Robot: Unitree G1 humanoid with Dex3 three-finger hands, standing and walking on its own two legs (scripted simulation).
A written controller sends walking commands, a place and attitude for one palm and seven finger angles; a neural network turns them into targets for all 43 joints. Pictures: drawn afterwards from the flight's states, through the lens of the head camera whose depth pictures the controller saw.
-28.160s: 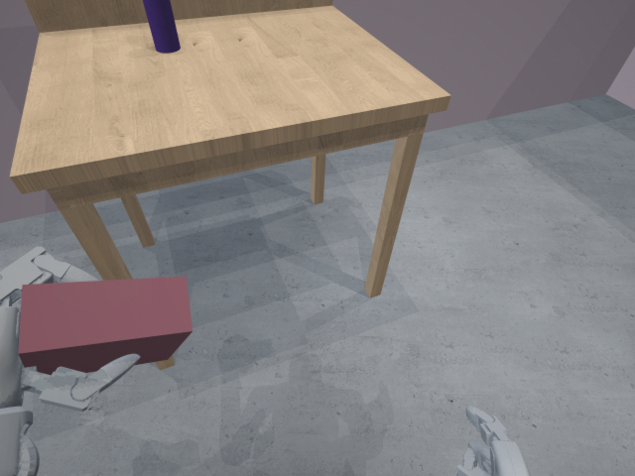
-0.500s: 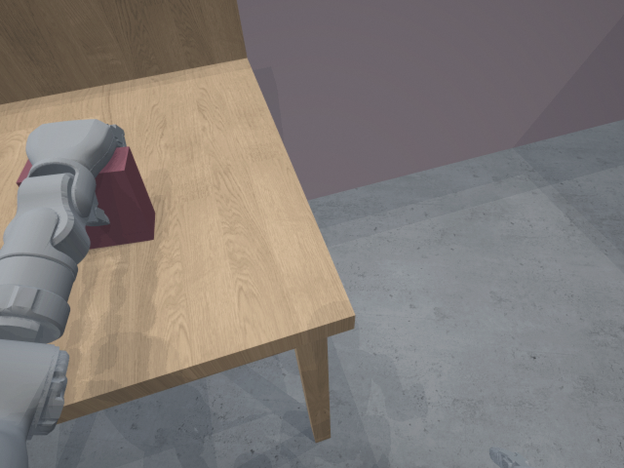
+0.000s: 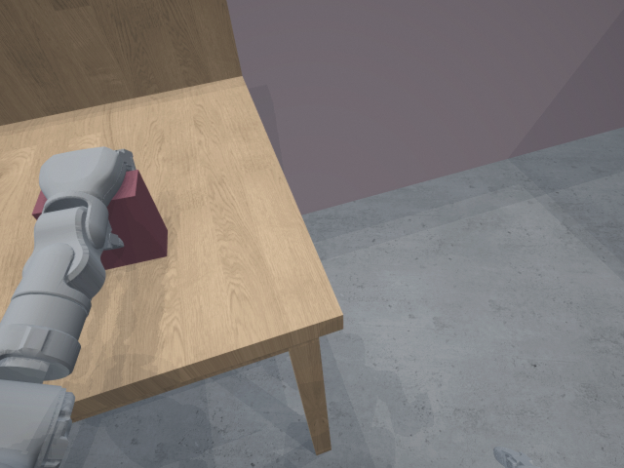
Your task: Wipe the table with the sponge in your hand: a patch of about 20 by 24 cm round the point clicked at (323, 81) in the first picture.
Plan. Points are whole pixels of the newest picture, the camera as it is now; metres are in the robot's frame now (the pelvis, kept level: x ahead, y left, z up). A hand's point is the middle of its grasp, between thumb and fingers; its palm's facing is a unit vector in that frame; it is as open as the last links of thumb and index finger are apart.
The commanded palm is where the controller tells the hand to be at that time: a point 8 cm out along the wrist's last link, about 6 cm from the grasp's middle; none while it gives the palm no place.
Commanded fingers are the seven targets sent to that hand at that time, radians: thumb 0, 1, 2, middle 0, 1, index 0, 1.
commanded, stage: wipe back along the middle lane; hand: left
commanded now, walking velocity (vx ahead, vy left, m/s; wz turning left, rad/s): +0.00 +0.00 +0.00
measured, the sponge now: (115, 234) +0.38 +0.32 +0.09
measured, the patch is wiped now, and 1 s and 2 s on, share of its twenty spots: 0.45 0.65 0.65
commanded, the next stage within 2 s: slide across to the third lane in 1.30 s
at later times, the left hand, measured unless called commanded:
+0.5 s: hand (102, 229) +0.35 +0.30 +0.14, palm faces +0.05 +0.03 -1.00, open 9.8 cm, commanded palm +0.30 +0.29 +0.16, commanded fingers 0.00 0.10 1.30 -1.20 -1.60 -1.20 -1.60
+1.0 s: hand (102, 256) +0.31 +0.28 +0.14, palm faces +0.11 +0.00 -0.99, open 9.8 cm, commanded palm +0.25 +0.27 +0.16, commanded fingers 0.00 0.10 1.30 -1.20 -1.60 -1.20 -1.60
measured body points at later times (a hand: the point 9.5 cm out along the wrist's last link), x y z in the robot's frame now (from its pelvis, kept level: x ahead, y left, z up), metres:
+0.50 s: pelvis +0.00 +0.00 +0.00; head +0.01 -0.04 +0.45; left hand +0.34 +0.30 +0.20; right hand +0.20 -0.24 -0.11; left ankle -0.06 +0.08 -0.74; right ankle -0.01 -0.11 -0.74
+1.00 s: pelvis +0.00 +0.00 +0.00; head -0.01 -0.05 +0.44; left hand +0.29 +0.28 +0.19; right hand +0.22 -0.21 -0.11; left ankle -0.06 +0.08 -0.74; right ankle -0.01 -0.11 -0.74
